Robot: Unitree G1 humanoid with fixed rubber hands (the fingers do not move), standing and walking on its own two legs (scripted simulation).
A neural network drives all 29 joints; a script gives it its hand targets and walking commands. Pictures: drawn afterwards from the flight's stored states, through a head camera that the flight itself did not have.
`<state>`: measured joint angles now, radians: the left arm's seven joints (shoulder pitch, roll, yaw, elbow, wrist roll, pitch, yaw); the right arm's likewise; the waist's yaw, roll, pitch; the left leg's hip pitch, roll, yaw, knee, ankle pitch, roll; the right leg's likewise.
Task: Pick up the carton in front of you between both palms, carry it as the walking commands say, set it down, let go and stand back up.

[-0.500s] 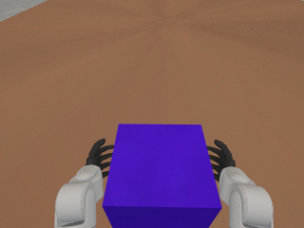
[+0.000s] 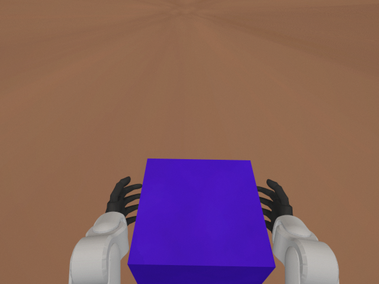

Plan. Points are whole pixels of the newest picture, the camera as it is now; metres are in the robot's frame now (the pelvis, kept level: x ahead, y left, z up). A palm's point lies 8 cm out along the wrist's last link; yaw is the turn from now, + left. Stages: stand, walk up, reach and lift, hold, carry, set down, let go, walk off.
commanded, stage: carry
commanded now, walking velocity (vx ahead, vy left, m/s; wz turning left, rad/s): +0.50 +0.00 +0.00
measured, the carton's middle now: (197, 234) +0.23 -0.01 -0.01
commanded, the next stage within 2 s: none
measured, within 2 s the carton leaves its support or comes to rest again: neither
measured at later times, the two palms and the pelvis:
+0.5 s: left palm (149, 108) +0.53 +0.12 +0.09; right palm (258, 108) +0.55 -0.18 +0.08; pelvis +0.30 -0.05 +0.00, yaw +3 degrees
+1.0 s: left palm (151, 84) +0.66 +0.13 +0.08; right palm (246, 87) +0.66 -0.17 +0.07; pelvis +0.42 -0.02 -0.02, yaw +0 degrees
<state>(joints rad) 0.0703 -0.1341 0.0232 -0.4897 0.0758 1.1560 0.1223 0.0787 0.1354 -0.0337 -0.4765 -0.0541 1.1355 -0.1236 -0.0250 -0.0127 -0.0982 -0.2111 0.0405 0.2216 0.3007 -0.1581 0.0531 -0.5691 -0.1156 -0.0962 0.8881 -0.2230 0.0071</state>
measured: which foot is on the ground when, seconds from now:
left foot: down 0.00-0.26, up 0.28-0.58, down 0.60-1.00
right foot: up 0.00-0.22, down 0.24-1.00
